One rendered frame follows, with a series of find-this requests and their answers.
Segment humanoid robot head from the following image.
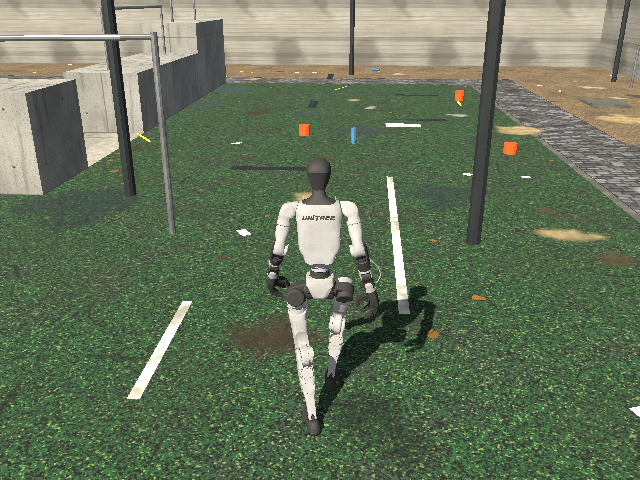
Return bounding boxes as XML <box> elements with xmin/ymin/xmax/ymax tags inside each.
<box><xmin>302</xmin><ymin>157</ymin><xmax>336</xmax><ymax>205</ymax></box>

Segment right robot upper arm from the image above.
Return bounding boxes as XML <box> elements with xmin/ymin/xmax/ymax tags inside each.
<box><xmin>340</xmin><ymin>201</ymin><xmax>366</xmax><ymax>258</ymax></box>

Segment robot left hand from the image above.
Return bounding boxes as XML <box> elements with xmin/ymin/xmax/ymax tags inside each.
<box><xmin>266</xmin><ymin>276</ymin><xmax>290</xmax><ymax>297</ymax></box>

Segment humanoid robot torso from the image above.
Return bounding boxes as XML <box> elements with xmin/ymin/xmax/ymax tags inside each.
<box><xmin>296</xmin><ymin>196</ymin><xmax>343</xmax><ymax>300</ymax></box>

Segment left robot upper arm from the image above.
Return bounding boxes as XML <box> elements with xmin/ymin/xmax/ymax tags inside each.
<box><xmin>273</xmin><ymin>201</ymin><xmax>298</xmax><ymax>256</ymax></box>

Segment robot left forearm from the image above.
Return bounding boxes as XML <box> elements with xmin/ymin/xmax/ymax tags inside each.
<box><xmin>267</xmin><ymin>241</ymin><xmax>284</xmax><ymax>279</ymax></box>

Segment robot right forearm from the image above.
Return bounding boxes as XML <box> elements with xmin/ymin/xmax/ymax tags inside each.
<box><xmin>355</xmin><ymin>242</ymin><xmax>376</xmax><ymax>293</ymax></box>

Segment robot right hand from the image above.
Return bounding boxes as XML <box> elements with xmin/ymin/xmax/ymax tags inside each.
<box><xmin>356</xmin><ymin>290</ymin><xmax>379</xmax><ymax>319</ymax></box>

